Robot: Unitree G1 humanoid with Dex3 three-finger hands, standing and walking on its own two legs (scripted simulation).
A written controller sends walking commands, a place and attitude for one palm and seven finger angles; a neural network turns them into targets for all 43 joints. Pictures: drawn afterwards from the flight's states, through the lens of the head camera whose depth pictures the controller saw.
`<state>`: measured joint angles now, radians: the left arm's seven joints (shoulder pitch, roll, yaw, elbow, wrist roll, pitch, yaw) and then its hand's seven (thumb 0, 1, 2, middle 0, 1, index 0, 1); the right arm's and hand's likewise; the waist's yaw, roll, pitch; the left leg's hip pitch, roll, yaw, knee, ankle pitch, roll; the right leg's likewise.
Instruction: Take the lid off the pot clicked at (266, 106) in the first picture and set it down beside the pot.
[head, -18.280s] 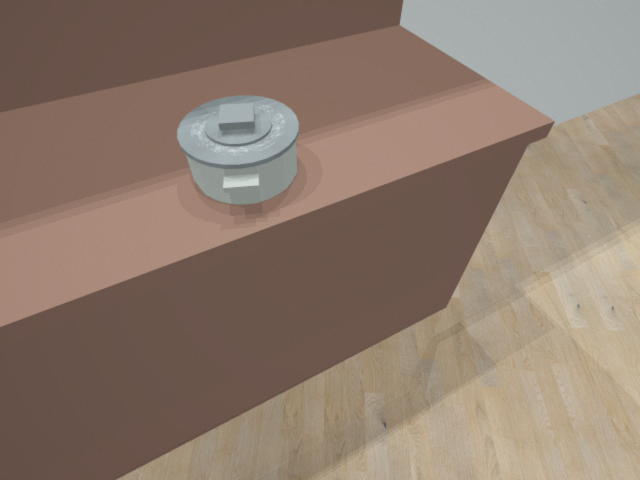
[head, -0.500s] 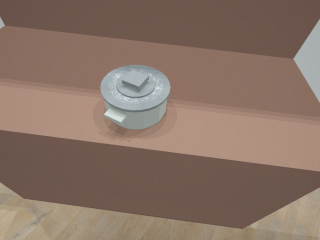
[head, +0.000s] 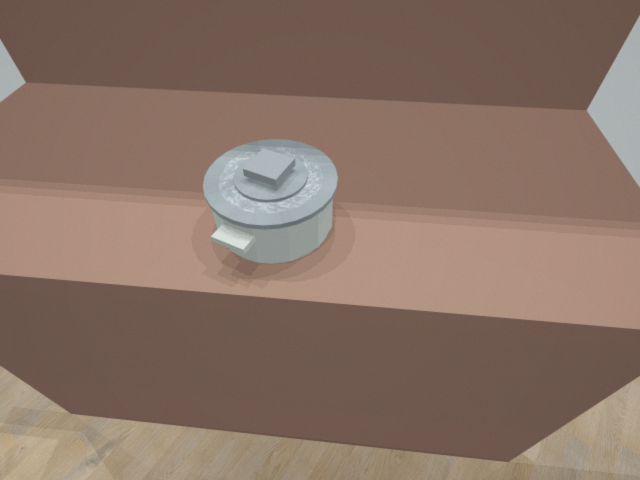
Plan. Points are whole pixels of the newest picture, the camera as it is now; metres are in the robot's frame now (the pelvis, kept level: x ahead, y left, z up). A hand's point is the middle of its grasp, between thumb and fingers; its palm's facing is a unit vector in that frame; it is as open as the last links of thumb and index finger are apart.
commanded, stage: look again from close up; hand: left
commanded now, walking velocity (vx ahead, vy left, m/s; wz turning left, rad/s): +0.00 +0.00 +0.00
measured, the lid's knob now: (269, 166) +0.49 +0.10 +0.14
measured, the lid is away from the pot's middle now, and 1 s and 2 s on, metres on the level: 0.00 0.00 0.00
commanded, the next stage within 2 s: lift the closed hand beside the body in 1.04 s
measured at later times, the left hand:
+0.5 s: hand out of the picture +0.04 +0.15 -0.17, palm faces +0.00 -0.98 -0.20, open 7.3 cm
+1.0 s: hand out of the picture +0.04 +0.15 -0.17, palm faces -0.01 -0.98 -0.19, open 7.4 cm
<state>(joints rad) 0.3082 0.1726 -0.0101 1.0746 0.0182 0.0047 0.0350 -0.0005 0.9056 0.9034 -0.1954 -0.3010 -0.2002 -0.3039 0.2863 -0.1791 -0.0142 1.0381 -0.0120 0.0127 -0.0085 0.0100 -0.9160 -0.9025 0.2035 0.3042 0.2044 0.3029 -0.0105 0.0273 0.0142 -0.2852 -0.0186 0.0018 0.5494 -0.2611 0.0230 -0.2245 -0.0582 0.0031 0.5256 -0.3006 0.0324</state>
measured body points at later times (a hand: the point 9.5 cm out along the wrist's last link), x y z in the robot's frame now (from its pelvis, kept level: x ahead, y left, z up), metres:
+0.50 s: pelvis +0.02 -0.03 +0.00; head +0.04 -0.02 +0.45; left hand +0.05 +0.20 -0.16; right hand +0.06 -0.26 -0.15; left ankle +0.02 +0.10 -0.73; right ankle -0.01 -0.16 -0.73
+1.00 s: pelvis +0.02 -0.03 +0.00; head +0.05 -0.02 +0.45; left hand +0.04 +0.20 -0.16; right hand +0.04 -0.26 -0.15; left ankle +0.02 +0.10 -0.73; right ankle -0.01 -0.16 -0.73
